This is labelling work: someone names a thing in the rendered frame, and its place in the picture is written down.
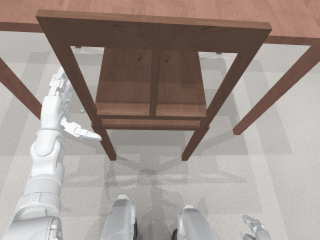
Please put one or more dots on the left robot thigh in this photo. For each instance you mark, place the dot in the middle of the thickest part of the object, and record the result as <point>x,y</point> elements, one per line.
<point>120,219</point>

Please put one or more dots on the robot thigh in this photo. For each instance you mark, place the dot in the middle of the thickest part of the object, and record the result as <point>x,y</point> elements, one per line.
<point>120,219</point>
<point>192,224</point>

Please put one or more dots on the right robot thigh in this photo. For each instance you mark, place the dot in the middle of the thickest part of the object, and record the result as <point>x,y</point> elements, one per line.
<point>192,224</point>

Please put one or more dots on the right robot hand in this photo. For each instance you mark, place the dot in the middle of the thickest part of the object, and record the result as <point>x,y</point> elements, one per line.
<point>257,228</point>

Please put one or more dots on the left robot hand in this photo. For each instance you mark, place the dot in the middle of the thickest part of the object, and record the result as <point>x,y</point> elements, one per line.
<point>55,106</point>

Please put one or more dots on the table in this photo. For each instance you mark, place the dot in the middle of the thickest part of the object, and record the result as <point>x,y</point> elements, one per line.
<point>293,22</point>

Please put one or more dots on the left robot forearm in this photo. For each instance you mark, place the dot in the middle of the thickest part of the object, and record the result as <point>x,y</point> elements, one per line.
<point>41,197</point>

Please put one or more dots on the robot left upper arm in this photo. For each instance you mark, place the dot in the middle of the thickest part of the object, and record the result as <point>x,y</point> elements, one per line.
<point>40,228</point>

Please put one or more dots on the chair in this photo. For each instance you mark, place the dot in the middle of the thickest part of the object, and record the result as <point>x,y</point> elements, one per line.
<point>150,77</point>

